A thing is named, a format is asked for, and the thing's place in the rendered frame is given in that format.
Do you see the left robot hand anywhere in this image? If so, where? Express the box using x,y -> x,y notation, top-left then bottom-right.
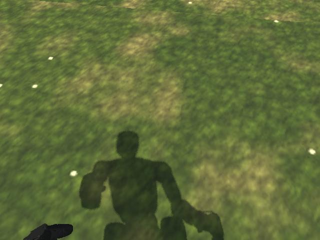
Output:
23,223 -> 73,240

